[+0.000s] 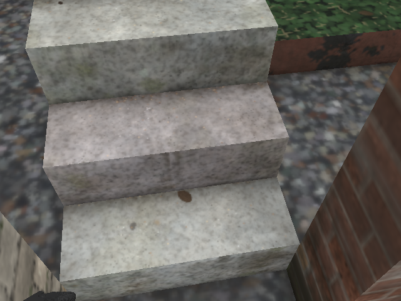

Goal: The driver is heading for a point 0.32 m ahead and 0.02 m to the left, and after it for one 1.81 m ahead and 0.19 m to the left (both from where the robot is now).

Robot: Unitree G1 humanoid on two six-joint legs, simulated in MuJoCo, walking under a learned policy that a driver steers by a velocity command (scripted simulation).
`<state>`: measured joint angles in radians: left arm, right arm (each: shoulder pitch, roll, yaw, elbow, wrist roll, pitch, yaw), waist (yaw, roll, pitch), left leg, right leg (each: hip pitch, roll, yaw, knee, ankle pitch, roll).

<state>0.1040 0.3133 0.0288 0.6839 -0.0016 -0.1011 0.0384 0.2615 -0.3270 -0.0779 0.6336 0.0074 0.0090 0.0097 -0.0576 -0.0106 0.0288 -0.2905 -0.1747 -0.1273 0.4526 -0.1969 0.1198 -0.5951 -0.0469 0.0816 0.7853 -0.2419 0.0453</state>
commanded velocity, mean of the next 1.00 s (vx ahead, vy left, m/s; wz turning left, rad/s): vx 0.18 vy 0.01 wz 0.41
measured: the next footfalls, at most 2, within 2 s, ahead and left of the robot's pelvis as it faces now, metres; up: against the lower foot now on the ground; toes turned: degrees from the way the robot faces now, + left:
right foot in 0.12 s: +0.21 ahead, -0.12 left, +0.00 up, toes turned +9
left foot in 0.48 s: +0.25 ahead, +0.16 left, +0.00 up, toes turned +17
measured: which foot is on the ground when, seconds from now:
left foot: down 0.00-0.16, up 0.18-0.46, down 0.48-0.88, up 0.90-1.00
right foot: up 0.00-0.10, down 0.12-0.48, up 0.50-0.84, down 0.86-1.00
